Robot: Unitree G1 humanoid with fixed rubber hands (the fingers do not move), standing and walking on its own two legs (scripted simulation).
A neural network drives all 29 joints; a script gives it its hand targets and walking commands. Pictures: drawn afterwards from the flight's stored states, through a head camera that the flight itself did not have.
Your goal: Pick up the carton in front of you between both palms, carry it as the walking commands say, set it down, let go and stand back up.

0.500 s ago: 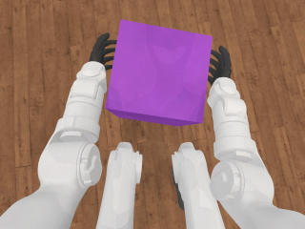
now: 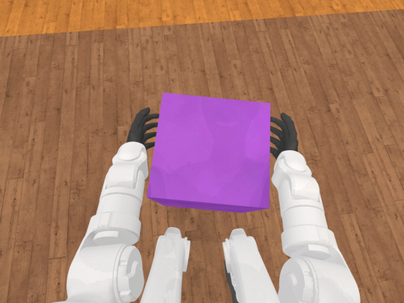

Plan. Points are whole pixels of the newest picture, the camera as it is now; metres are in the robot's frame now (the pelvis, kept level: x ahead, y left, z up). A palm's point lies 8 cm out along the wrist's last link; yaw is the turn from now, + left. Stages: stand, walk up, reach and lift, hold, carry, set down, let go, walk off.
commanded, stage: reach and lift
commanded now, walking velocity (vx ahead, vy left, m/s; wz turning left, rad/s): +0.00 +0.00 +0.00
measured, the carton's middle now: (208, 162) +0.42 +0.00 -0.12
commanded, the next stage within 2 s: hold in 1.84 s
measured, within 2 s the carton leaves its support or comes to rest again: neither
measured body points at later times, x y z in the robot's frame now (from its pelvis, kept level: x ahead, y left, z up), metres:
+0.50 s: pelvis +0.06 +0.00 +0.14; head +0.13 +0.01 +0.59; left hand +0.40 +0.15 +0.10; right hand +0.40 -0.15 +0.11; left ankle +0.08 +0.13 -0.54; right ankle +0.08 -0.13 -0.54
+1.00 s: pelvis +0.07 -0.01 +0.20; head +0.03 +0.00 +0.65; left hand +0.36 +0.15 +0.21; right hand +0.38 -0.15 +0.22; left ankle +0.08 +0.13 -0.54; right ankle +0.08 -0.13 -0.54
